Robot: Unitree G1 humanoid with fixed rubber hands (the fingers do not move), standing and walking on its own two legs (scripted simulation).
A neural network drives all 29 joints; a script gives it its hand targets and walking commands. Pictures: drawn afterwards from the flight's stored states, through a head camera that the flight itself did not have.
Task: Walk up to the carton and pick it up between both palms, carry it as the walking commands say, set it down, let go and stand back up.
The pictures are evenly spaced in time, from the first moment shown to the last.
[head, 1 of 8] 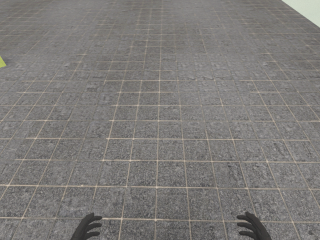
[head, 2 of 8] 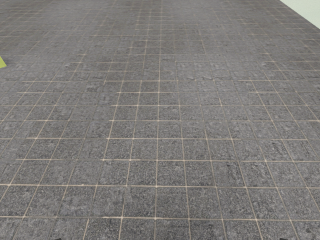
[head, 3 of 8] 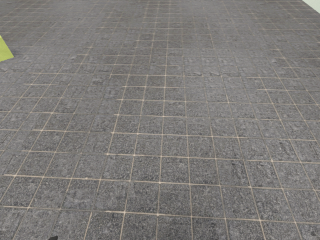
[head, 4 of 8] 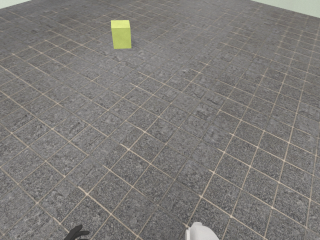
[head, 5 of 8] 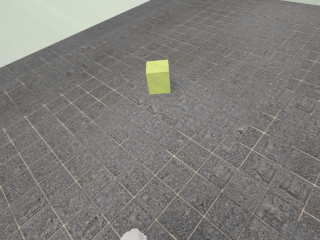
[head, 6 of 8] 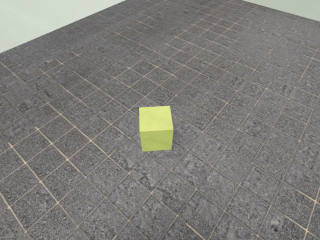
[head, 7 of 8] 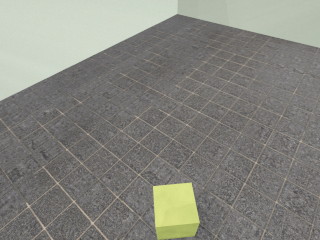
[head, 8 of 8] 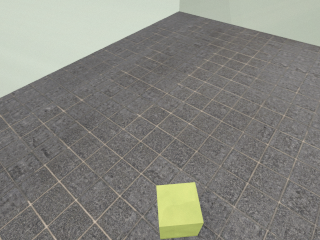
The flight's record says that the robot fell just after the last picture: no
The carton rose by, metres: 0.00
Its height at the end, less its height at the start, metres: +0.00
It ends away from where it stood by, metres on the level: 0.00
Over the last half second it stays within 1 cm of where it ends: yes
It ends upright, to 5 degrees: yes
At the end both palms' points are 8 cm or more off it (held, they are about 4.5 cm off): yes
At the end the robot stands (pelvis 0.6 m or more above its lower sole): yes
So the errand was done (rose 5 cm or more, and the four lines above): no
